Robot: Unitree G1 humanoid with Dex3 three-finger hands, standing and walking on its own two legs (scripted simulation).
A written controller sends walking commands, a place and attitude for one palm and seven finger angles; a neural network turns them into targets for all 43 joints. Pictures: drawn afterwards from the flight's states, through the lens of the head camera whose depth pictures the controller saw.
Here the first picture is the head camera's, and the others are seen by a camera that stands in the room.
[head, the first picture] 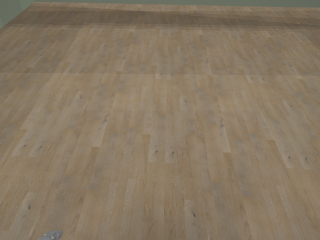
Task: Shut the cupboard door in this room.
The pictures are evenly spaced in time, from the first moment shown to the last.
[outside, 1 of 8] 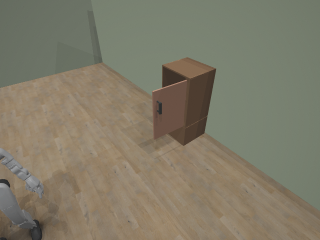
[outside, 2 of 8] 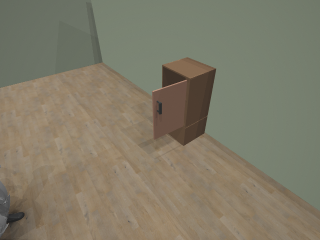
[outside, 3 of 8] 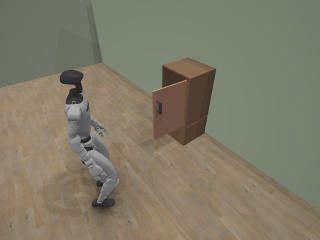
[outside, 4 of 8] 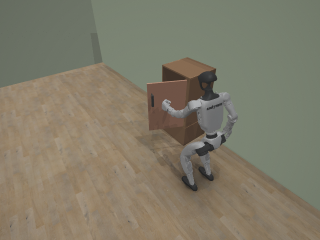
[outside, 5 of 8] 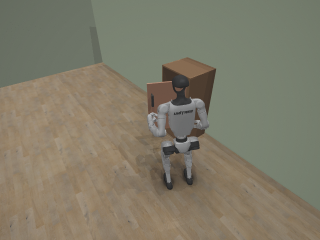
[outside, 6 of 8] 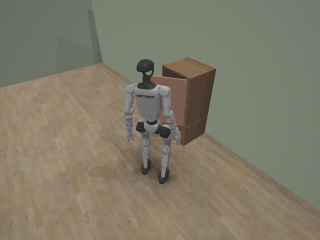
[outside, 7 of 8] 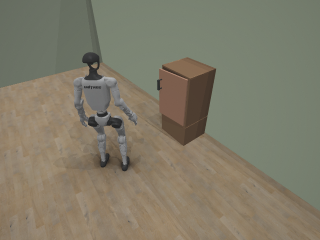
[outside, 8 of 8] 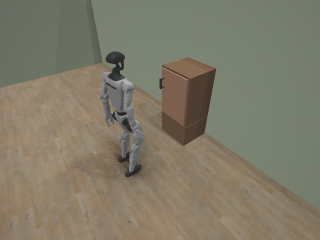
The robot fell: no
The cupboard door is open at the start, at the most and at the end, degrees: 86 86 0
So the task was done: yes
